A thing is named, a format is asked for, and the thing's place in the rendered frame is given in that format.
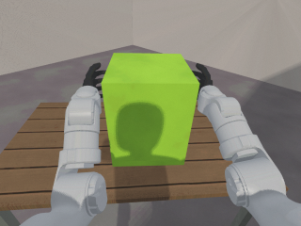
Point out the left robot hand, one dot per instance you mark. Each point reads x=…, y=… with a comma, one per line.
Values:
x=92, y=73

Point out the robot right forearm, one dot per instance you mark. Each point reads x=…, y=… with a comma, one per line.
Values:
x=237, y=142

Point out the carton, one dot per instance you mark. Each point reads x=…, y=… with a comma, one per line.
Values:
x=149, y=103

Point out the right robot upper arm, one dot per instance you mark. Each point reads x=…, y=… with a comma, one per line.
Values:
x=256, y=185

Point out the robot left forearm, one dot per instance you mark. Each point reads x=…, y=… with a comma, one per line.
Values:
x=81, y=133

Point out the left robot upper arm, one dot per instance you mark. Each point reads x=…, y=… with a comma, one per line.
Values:
x=76, y=199

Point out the table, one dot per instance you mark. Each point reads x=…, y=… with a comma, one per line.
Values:
x=29, y=163

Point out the right robot hand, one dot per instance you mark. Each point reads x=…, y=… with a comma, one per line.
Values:
x=204, y=76

